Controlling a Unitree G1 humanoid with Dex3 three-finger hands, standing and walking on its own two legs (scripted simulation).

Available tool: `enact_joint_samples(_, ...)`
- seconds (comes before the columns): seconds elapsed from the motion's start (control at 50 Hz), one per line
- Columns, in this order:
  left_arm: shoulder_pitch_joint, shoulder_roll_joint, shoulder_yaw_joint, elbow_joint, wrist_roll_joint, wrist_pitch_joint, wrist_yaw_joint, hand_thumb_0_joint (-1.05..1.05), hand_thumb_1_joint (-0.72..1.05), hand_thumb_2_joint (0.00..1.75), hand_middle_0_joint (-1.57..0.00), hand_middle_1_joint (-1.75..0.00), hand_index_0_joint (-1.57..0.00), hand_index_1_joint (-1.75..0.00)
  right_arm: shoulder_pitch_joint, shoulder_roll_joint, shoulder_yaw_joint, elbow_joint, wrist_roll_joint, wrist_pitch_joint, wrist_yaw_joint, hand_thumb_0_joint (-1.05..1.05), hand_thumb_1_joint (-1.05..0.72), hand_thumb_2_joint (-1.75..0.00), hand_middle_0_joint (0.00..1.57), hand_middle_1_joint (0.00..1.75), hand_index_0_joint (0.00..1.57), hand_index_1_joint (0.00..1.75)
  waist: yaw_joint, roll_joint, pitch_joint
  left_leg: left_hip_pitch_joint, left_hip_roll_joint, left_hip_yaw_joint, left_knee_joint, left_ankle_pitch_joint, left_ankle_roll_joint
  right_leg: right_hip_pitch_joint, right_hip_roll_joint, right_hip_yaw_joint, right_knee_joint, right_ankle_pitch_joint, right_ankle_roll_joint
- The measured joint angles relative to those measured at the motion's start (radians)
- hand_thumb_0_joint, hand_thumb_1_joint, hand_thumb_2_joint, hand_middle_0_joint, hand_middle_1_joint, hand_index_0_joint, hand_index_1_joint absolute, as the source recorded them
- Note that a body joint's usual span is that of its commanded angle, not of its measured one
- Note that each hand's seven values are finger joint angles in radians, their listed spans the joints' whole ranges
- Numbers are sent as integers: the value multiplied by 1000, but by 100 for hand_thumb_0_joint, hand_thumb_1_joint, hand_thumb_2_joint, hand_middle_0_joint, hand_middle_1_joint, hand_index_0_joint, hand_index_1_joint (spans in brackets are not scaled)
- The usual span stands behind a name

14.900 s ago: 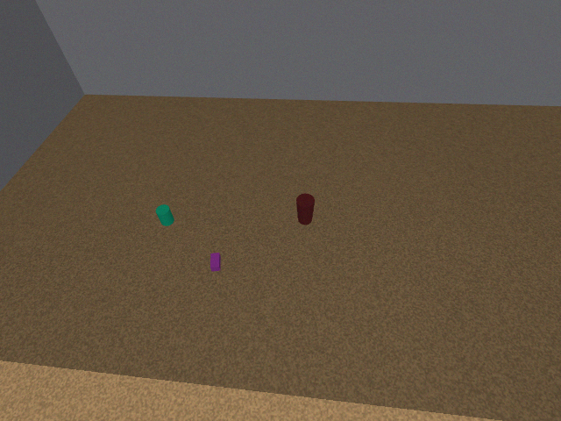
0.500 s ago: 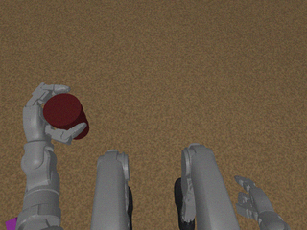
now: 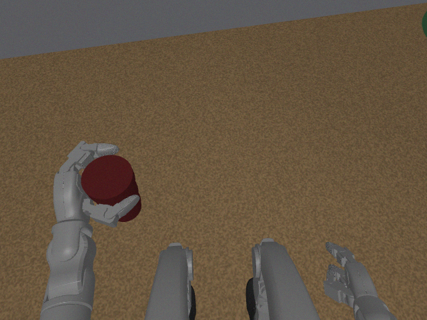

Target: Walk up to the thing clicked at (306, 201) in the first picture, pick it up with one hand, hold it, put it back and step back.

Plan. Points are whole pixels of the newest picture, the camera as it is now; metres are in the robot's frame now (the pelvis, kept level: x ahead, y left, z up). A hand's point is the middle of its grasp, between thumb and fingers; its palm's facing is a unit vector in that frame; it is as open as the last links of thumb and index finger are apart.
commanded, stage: lift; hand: left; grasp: from the side
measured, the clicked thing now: (117, 193) +0.35 +0.20 -0.02
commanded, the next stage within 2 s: hold in 1.30 s
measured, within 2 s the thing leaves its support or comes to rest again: neither
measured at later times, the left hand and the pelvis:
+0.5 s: hand (86, 154) +0.35 +0.19 +0.13, palm faces +0.12 -0.99 -0.05, open 10.8 cm; pelvis +0.03 +0.01 +0.10, yaw +1 degrees
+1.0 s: hand (83, 126) +0.37 +0.18 +0.17, palm faces +0.12 -0.99 -0.04, open 10.8 cm; pelvis +0.04 +0.00 +0.15, yaw +1 degrees
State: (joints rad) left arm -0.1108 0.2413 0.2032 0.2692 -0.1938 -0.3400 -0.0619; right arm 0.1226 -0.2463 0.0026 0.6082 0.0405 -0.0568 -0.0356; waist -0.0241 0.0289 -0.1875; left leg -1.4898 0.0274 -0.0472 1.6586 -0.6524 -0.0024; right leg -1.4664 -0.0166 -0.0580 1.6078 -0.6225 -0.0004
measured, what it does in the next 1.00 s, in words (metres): rises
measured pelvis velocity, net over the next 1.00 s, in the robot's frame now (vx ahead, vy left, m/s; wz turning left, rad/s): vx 0.04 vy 0.00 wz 0.03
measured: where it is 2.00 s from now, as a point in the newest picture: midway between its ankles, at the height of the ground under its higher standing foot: outside the picture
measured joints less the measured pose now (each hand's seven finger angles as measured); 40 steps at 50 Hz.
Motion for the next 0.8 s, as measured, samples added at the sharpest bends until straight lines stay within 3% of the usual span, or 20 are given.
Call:
enact_joint_samples(0.32, 17, 8, -39, 63, 17, 0, 8, 1, -47, 110, -74, -100, -66, -101, 67, 6, 7, 16, -7, -26, 1, 1, -90, -89, 20, 30, 20, 30, -7, -8, 42, 359, 1, 10, -297, 70, 3, 364, 5, 2, -305, 74, 7)
enact_joint_samples(0.72, 14, -20, -80, 96, 40, 11, 27, 1, -47, 110, -74, -100, -66, -101, 96, 27, 24, 35, -25, -13, -6, 1, -91, -90, 20, 30, 20, 30, 1, -7, 99, 636, 1, 22, -539, 143, -1, 634, 7, 9, -537, 144, 5)
enact_joint_samples(0.8, 20, -28, -77, 102, 28, 6, 23, 1, -47, 110, -74, -100, -66, -101, 99, 26, 24, 36, -26, -11, -8, 1, -91, -90, 20, 30, 20, 30, 0, -7, 104, 680, 2, 22, -581, 157, -2, 677, 8, 9, -578, 156, 4)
